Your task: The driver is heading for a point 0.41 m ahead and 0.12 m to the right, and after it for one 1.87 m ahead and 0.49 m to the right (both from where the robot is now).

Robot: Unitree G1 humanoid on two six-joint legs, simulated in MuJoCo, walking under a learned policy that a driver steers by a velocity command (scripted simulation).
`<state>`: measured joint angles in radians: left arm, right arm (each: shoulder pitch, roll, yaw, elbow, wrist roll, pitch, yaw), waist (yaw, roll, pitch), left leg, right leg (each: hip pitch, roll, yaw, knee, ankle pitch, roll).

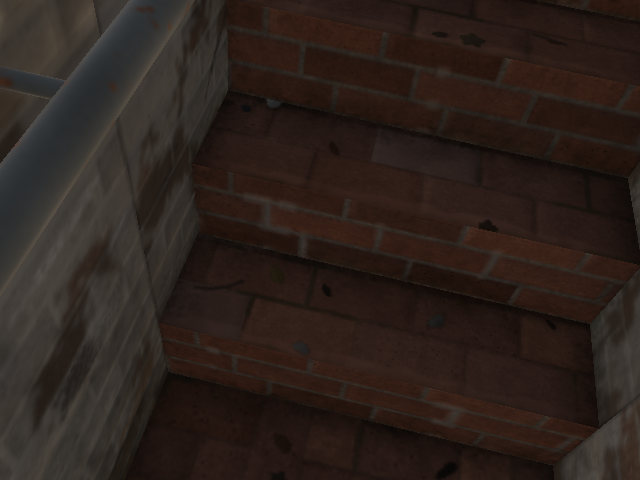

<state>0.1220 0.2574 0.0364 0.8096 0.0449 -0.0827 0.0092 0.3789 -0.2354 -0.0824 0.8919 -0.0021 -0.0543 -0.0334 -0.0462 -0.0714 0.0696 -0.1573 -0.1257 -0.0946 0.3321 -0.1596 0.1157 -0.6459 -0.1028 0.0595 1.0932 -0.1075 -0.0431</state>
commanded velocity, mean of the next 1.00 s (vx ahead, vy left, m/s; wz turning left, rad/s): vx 0.26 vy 0.00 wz -0.36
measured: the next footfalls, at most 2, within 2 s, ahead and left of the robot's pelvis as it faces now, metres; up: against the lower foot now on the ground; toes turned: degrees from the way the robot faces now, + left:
right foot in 0.28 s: +0.34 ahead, -0.08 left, +0.00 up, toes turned -4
left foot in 0.64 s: +0.41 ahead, -0.01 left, +0.00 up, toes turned -17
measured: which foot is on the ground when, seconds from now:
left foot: down 0.00-0.32, up 0.34-0.62, down 0.64-1.00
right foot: up 0.00-0.26, down 0.28-0.64, up 0.66-1.00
